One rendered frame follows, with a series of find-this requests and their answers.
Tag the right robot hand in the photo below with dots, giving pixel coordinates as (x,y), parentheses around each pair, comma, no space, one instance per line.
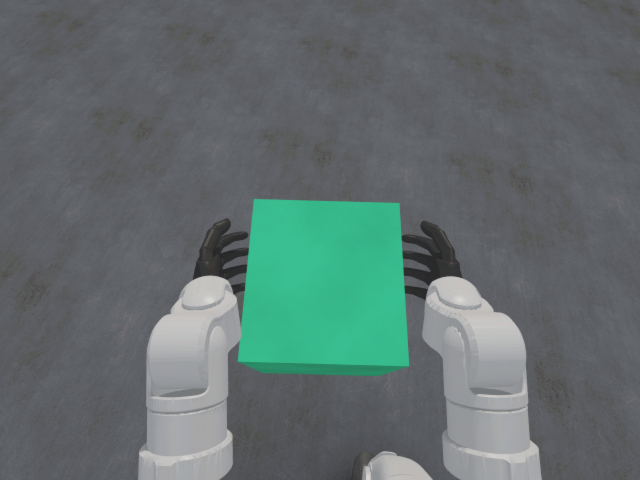
(442,263)

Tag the robot right foot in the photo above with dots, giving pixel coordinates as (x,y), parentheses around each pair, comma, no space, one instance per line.
(361,460)

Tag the right robot forearm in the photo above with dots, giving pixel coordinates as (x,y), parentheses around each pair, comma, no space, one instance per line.
(485,385)

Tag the robot right shin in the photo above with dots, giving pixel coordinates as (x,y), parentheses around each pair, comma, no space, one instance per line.
(381,454)

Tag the carton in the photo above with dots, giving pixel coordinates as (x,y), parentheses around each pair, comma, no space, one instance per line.
(324,291)

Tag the left robot forearm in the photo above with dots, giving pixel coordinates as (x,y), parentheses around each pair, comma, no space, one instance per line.
(187,385)

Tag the left robot hand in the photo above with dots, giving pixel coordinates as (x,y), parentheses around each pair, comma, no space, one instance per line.
(211,260)

